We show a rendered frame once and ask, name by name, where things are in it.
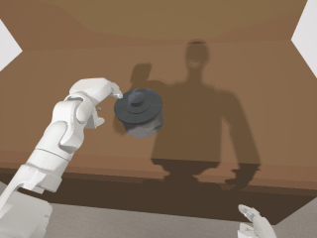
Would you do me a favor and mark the left robot hand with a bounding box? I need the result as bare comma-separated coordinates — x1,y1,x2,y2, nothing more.
69,77,123,129

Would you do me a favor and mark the table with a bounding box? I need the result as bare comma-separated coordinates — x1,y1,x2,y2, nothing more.
0,0,317,225

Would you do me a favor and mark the left robot upper arm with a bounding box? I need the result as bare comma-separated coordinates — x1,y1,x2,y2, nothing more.
0,191,53,238

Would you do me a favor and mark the lid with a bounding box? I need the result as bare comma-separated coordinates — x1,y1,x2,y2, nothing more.
114,88,162,125

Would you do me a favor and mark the right robot hand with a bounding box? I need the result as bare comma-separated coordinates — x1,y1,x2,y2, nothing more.
237,204,277,238

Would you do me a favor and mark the knob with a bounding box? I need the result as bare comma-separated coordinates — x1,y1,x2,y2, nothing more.
128,91,146,107

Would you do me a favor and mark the pot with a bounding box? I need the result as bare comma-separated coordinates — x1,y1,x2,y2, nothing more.
122,108,163,138

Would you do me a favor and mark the robot left forearm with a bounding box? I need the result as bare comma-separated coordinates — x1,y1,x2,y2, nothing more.
0,92,94,210

